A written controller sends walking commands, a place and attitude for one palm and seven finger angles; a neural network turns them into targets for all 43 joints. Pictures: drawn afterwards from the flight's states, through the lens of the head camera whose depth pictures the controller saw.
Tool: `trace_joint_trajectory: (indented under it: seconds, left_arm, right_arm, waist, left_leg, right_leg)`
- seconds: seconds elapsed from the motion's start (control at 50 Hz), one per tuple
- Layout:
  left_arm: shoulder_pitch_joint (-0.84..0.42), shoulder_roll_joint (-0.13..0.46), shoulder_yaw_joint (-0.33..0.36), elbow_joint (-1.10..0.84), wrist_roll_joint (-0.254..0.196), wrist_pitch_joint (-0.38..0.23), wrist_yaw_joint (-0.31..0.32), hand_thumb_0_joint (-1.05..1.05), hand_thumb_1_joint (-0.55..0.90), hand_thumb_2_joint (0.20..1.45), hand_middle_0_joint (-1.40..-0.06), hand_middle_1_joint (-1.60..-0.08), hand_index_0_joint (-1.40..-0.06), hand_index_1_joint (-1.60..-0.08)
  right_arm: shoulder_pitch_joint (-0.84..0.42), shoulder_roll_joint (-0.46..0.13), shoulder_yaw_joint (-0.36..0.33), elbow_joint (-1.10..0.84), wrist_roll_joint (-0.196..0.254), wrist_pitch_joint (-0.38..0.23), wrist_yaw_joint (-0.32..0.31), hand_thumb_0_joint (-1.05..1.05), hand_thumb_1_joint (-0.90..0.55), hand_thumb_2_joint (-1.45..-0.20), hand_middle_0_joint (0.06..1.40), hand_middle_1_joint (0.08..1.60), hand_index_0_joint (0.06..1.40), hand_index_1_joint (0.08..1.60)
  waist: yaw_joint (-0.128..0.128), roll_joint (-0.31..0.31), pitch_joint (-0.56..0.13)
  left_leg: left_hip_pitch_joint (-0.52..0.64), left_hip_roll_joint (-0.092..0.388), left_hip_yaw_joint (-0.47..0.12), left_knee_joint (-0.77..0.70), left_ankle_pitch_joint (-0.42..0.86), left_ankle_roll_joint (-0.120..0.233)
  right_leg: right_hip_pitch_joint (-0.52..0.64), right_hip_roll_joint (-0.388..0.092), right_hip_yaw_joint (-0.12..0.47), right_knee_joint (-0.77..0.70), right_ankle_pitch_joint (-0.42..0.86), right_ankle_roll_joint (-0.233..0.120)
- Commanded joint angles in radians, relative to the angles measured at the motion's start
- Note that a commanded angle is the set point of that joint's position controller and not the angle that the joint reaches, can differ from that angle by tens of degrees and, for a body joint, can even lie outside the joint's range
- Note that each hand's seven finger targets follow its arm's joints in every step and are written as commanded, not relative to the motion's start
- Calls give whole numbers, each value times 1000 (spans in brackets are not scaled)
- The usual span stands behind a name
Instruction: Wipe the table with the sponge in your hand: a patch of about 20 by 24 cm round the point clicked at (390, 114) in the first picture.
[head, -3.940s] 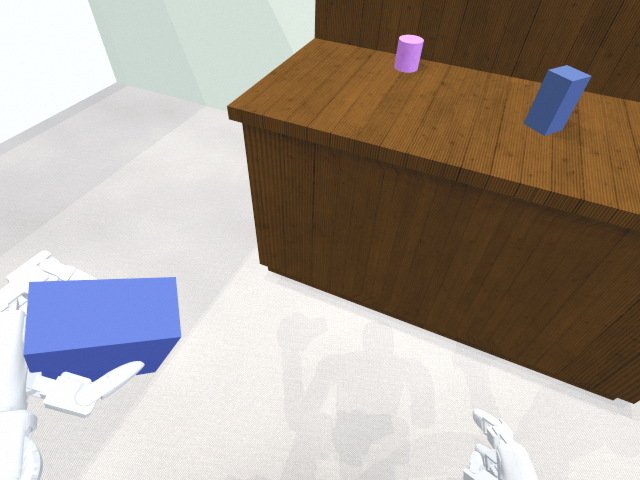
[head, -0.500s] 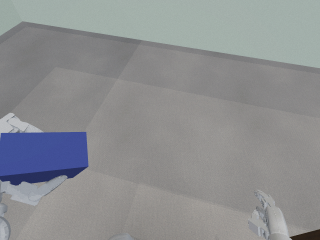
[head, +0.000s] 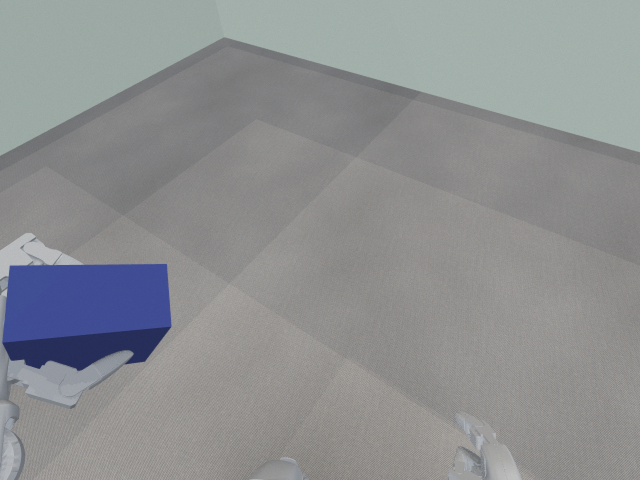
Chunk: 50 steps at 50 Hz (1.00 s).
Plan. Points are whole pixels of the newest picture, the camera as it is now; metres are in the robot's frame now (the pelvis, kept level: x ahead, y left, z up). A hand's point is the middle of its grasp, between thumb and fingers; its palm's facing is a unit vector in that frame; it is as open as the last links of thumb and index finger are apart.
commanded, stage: walk to a spot facing it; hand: left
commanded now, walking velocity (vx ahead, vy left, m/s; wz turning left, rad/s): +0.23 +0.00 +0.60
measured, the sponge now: (112, 321) +0.22 +0.21 +0.16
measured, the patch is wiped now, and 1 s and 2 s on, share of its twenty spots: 0.00 0.00 0.00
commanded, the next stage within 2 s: turn to face it in 1.12 s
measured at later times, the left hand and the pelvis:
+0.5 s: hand out of the picture +0.11 +0.32 +0.18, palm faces +0.66 -0.66 -0.37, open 10.0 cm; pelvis -0.03 +0.02 +0.00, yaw +17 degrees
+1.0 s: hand out of the picture +0.15 +0.31 +0.18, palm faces +0.69 -0.56 -0.46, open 10.0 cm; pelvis +0.06 +0.01 +0.01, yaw +27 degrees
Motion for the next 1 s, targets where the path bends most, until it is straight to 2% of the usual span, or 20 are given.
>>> trace_joint_trajectory:
  seconds: [0.0, 0.02, 0.06, 0.26, 0.32, 0.34, 0.36, 0.38, 0.4, 0.42, 0.5, 0.58, 0.66, 0.68, 0.7, 0.72, 0.74, 0.78, 0.84, 0.98]
  left_arm:
    - [-87, 187, 98, -167, 0, -70, 34, 0, 100, 1300, -1200, -1600, -1200, -1600]
    - [-84, 183, 97, -170, 6, -80, 33, 0, 100, 1300, -1200, -1600, -1200, -1600]
    - [-89, 197, 105, -165, 13, -87, 38, 0, 100, 1300, -1200, -1600, -1200, -1600]
    - [-13, 163, 123, -255, -8, -95, 85, 0, 100, 1300, -1200, -1600, -1200, -1600]
    - [-71, 151, 106, -278, -8, -89, 96, 0, 100, 1300, -1200, -1600, -1200, -1600]
    - [-84, 138, 83, -290, -13, -90, 93, 0, 100, 1300, -1200, -1600, -1200, -1600]
    - [-129, 122, 60, -331, -11, -107, 89, 0, 100, 1300, -1200, -1600, -1200, -1600]
    - [-143, 122, 53, -351, -2, -139, 85, 0, 100, 1300, -1200, -1600, -1200, -1600]
    - [-195, 188, 98, -314, 36, -169, 75, 0, 100, 1300, -1200, -1600, -1200, -1600]
    - [-145, 215, 129, -250, 48, -166, 59, 0, 100, 1300, -1200, -1600, -1200, -1600]
    - [-113, 149, 81, -356, 30, -165, 42, 0, 100, 1300, -1200, -1600, -1200, -1600]
    - [-89, 137, 82, -269, 18, -162, 35, 0, 100, 1300, -1200, -1600, -1200, -1600]
    - [-127, 134, 77, -121, 22, -130, 36, 0, 100, 1300, -1200, -1600, -1200, -1600]
    - [-145, 139, 77, -101, 28, -119, 38, 0, 100, 1300, -1200, -1600, -1200, -1600]
    - [-170, 182, 95, -99, 38, -110, 41, 0, 100, 1300, -1200, -1600, -1200, -1600]
    - [-195, 229, 128, -117, 24, -106, 46, 0, 100, 1300, -1200, -1600, -1200, -1600]
    - [-239, 222, 119, -147, 19, -117, 43, 0, 100, 1300, -1200, -1600, -1200, -1600]
    - [-161, 209, 122, -167, 18, -143, 33, 0, 100, 1300, -1200, -1600, -1200, -1600]
    - [-110, 203, 130, -221, 18, -152, 40, 0, 100, 1300, -1200, -1600, -1200, -1600]
    - [-10, 176, 151, -279, 8, -140, 91, 0, 100, 1300, -1200, -1600, -1200, -1600]
  right_arm:
    - [-121, -125, -59, -156, -10, -38, -33, 0, -900, -900, 200, 300, 200, 300]
    - [-128, -123, -59, -154, -7, -31, -36, 0, -900, -900, 200, 300, 200, 300]
    - [-146, -132, -67, -166, -8, -25, -50, 0, -900, -900, 200, 300, 200, 300]
    - [-82, -132, -84, -233, -20, -38, -55, 0, -900, -900, 200, 300, 200, 300]
    - [-43, -135, -83, -229, -20, -36, -56, 0, -900, -900, 200, 300, 200, 300]
    - [-23, -144, -89, -228, -12, -38, -63, 0, -900, -900, 200, 300, 200, 300]
    - [-12, -166, -93, -232, -6, -42, -64, 0, -900, -900, 200, 300, 200, 300]
    - [-34, -184, -91, -233, -8, -58, -52, 0, -900, -900, 200, 300, 200, 300]
    - [-35, -164, -89, -208, -1, -72, -36, 0, -900, -900, 200, 300, 200, 300]
    - [-46, -175, -103, -190, 11, -67, -29, 0, -900, -900, 200, 300, 200, 300]
    - [-62, -140, -88, -173, 17, -87, -15, 0, -900, -900, 200, 300, 200, 300]
    - [-61, -138, -71, -146, 1, -104, -23, 0, -900, -900, 200, 300, 200, 300]
    - [-73, -126, -61, -129, 2, -76, -43, 0, -900, -900, 200, 300, 200, 300]
    - [-67, -116, -58, -123, 2, -67, -45, 0, -900, -900, 200, 300, 200, 300]
    - [-65, -94, -57, -129, 5, -55, -42, 0, -900, -900, 200, 300, 200, 300]
    - [-127, -116, -62, -157, 5, -65, -43, 0, -900, -900, 200, 300, 200, 300]
    - [-142, -142, -76, -155, 2, -70, -32, 0, -900, -900, 200, 300, 200, 300]
    - [-136, -126, -56, -129, 1, -51, -29, 0, -900, -900, 200, 300, 200, 300]
    - [-149, -123, -58, -144, 5, -34, -37, 0, -900, -900, 200, 300, 200, 300]
    - [-76, -116, -83, -210, -3, -36, -38, 0, -900, -900, 200, 300, 200, 300]
  waist:
    - [-28, -195, -40]
    - [-30, -198, -51]
    - [-25, -191, -48]
    - [23, -269, -141]
    - [-16, -245, -168]
    - [-41, -144, -176]
    - [-70, 84, -185]
    - [-62, 362, -147]
    - [-57, 254, -115]
    - [-40, 199, -108]
    - [-29, 190, -67]
    - [-27, 197, -73]
    - [-13, 78, -95]
    - [-15, -34, -110]
    - [-13, -306, -132]
    - [9, -454, -112]
    - [-5, -363, -94]
    - [-15, -209, -24]
    - [-23, -212, -62]
    - [-3, -230, -133]
  left_leg:
    - [-198, 36, 56, 537, 16, -41]
    - [-200, 45, 76, 544, 34, -49]
    - [-173, 60, 105, 468, 42, -44]
    - [-3, 72, 249, -112, -81, 6]
    - [156, 23, 294, -292, -25, 18]
    - [304, 26, 274, -382, 24, 40]
    - [471, 129, 82, -468, 54, 112]
    - [577, 399, -350, -530, 389, 248]
    - [527, 468, -456, -551, 383, 318]
    - [451, 447, -406, -524, 234, 324]
    - [262, 279, -100, -545, 138, 235]
    - [171, 256, -27, -573, 85, 200]
    - [106, 211, 28, -383, -111, 142]
    - [29, 162, 60, -208, -136, 116]
    - [-161, 65, 147, 113, -179, 73]
    - [-291, 1, 112, 387, -206, 37]
    - [-269, 40, 35, 479, -123, 29]
    - [-244, 100, 54, 503, -14, 3]
    - [-113, 108, 125, 275, 24, -1]
    - [78, 46, 290, -201, 56, 16]
  right_leg:
    - [42, -371, 303, -358, 36, -69]
    - [65, -347, 191, -339, 115, -57]
    - [84, -335, 122, -335, 157, -51]
    - [215, -399, 103, -277, 46, -105]
    - [157, -370, 51, -150, -30, -67]
    - [56, -326, 2, 14, -30, -25]
    - [-139, -217, -71, 313, -32, 34]
    - [-428, -65, -72, 595, -349, 93]
    - [-517, -108, 63, 714, -319, 64]
    - [-535, -146, 132, 739, -262, 69]
    - [-371, -128, 50, 560, -105, 90]
    - [-128, -72, -18, 261, -92, 94]
    - [124, -7, -76, -51, -66, 91]
    - [210, -59, 14, -150, -112, 58]
    - [314, -280, 348, -283, -262, -41]
    - [294, -473, 682, -393, -265, -140]
    - [211, -484, 705, -432, -362, -142]
    - [111, -426, 427, -383, -233, -138]
    - [85, -351, 158, -336, 14, -94]
    - [186, -334, 78, -217, 182, -97]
